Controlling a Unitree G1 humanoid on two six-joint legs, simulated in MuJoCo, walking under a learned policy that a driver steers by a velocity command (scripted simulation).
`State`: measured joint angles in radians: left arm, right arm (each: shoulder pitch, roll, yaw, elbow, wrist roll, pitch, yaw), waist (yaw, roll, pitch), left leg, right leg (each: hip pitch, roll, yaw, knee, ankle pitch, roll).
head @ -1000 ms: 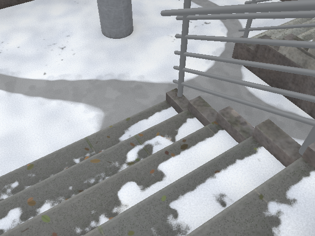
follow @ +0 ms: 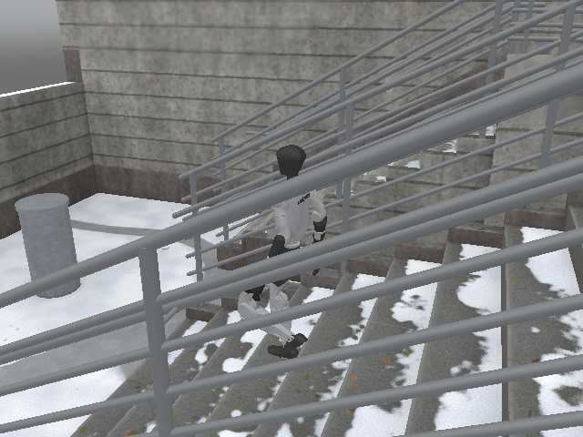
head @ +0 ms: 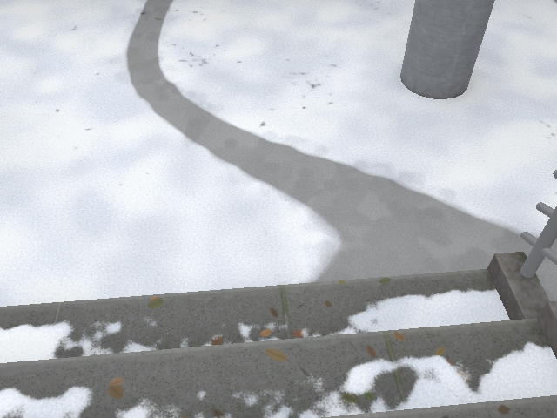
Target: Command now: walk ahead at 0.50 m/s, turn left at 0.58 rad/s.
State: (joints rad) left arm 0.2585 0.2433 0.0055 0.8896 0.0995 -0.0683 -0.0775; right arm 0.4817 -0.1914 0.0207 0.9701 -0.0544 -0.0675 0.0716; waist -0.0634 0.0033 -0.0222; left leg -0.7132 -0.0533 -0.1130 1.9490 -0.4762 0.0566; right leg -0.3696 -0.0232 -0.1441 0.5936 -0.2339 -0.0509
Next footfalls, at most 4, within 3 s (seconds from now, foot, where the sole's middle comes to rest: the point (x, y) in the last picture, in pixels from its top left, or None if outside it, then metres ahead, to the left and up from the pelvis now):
0.60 left None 0.41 0.26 -0.93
1.14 right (262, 378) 0.79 0.03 -1.09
1.68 left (195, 331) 1.07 0.27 -1.25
2.40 right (255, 326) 1.08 0.05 -1.25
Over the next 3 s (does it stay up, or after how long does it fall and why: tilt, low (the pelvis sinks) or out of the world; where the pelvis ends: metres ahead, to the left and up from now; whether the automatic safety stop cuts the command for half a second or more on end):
stays up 1.19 0.14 -0.52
